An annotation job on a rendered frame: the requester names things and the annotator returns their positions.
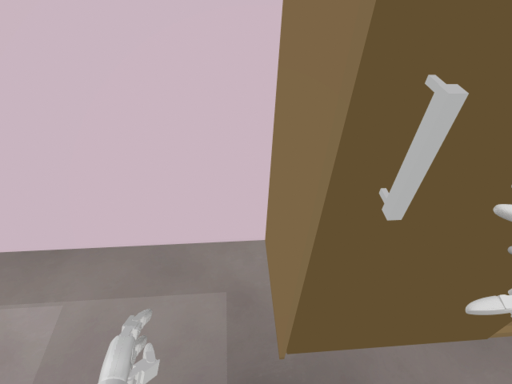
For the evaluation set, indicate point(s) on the handle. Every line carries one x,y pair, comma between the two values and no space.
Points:
434,127

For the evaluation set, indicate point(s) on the left robot hand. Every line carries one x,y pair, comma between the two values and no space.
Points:
124,349

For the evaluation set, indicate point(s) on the right robot hand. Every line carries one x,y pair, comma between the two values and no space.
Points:
501,304

